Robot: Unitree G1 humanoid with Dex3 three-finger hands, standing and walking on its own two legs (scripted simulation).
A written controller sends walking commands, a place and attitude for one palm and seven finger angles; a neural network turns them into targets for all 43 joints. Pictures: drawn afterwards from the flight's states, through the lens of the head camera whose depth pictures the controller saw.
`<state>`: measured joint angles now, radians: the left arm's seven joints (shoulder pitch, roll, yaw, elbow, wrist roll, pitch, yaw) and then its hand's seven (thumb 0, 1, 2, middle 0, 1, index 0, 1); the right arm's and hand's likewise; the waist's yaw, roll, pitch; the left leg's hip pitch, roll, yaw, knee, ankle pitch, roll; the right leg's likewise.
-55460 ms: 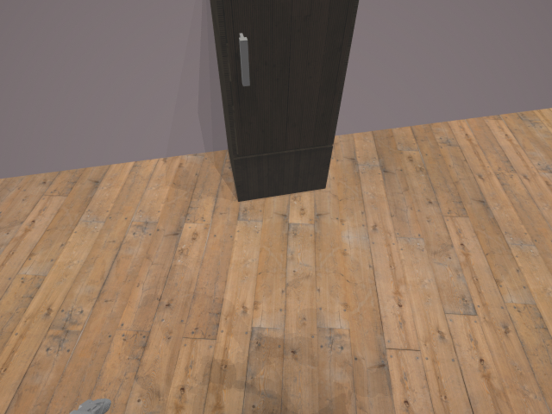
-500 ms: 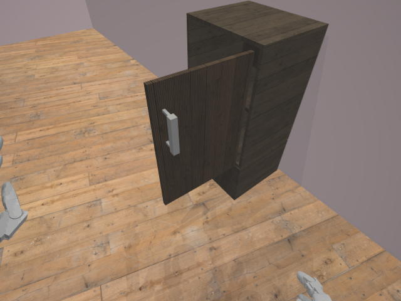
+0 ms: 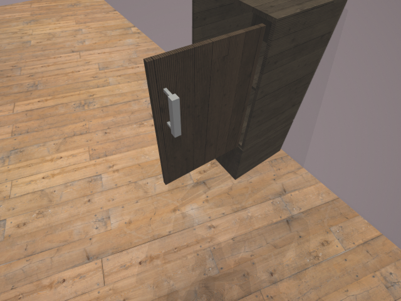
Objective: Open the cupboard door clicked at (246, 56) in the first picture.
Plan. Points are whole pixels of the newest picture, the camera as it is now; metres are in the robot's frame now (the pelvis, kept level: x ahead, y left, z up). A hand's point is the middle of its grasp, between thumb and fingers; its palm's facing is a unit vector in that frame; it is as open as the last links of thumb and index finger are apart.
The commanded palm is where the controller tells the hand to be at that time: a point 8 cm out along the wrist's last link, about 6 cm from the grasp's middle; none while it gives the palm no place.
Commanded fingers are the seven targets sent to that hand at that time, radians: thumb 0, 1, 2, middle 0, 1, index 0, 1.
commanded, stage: let the arm hang, fingers relaxed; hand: left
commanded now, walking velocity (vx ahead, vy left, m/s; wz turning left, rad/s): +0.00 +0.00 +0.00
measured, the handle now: (171, 113) +0.63 +0.11 -0.03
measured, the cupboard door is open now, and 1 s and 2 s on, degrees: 88 88 88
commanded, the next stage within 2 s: look to check the result in 0.78 s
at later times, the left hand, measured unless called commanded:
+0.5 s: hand out of the picture +0.01 +0.20 -0.16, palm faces +0.01 -0.97 -0.26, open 7.3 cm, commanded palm none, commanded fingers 0.00 0.90 0.90 -0.20 -0.30 -0.20 -0.30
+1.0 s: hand out of the picture +0.05 +0.22 -0.15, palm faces +0.00 -0.96 -0.28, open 7.4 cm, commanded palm none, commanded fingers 0.00 0.90 0.90 -0.20 -0.30 -0.20 -0.30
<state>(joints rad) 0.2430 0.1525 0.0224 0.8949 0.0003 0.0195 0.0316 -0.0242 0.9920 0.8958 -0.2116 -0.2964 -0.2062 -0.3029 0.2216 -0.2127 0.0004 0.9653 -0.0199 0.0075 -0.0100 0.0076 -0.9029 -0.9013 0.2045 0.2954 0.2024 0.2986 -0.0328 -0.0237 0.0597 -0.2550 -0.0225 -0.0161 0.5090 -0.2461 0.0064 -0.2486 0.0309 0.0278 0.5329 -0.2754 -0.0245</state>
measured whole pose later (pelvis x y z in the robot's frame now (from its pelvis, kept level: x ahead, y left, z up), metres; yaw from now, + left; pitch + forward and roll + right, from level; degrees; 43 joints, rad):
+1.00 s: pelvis +0.00 +0.00 +0.01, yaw +0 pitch -1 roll +0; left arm 0.14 0.24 0.02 1.13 0.01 -0.01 0.02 0.01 0.91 0.90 -0.21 -0.30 -0.20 -0.30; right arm 0.16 -0.25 -0.01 1.13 -0.02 0.00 -0.02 0.00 -0.90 -0.90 0.20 0.30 0.20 0.30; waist -0.01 0.02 0.07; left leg -0.17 -0.02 -0.02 0.35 -0.16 0.01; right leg -0.16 0.03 0.02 0.37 -0.19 -0.02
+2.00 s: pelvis +0.03 +0.00 +0.01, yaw +0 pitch +0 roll +0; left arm 0.10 0.30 0.01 1.13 0.01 -0.02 0.01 0.01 0.91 0.90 -0.21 -0.30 -0.20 -0.30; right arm 0.11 -0.31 0.00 1.13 -0.01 -0.01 -0.01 0.00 -0.90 -0.90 0.21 0.30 0.20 0.30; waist -0.01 0.00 0.07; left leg -0.11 -0.02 -0.02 0.29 -0.17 0.00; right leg -0.10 0.03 0.03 0.30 -0.20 -0.03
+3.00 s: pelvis +0.03 +0.00 +0.01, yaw +0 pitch -1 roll +0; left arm 0.11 0.31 0.01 1.12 0.01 -0.02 0.01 0.01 0.91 0.90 -0.21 -0.30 -0.20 -0.30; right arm 0.11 -0.31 0.00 1.13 -0.01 -0.01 -0.01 0.01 -0.90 -0.90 0.21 0.30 0.20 0.30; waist 0.00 0.00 0.06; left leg -0.09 -0.01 -0.02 0.27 -0.17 0.00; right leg -0.08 0.03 0.03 0.29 -0.20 -0.03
